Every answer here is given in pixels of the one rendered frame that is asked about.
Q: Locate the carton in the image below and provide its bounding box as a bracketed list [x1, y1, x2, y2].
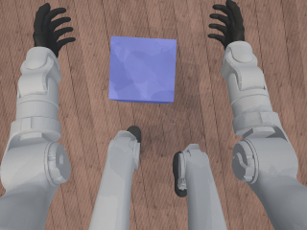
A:
[108, 35, 177, 104]

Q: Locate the robot left hand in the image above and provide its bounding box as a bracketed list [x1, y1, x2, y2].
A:
[33, 3, 76, 58]

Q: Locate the left robot thigh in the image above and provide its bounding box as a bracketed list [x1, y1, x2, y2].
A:
[88, 136, 140, 230]

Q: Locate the robot left forearm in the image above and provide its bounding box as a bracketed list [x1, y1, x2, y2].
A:
[0, 46, 61, 189]

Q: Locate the right robot upper arm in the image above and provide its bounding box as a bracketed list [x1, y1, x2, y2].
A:
[231, 137, 307, 230]

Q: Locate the left robot shin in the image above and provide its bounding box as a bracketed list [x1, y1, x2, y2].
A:
[106, 130, 136, 155]

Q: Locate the left robot upper arm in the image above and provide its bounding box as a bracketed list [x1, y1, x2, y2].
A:
[0, 141, 71, 230]

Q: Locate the robot right hand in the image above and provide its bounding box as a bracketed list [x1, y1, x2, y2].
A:
[208, 0, 245, 50]

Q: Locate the robot right forearm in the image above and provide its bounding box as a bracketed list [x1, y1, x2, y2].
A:
[221, 40, 298, 173]

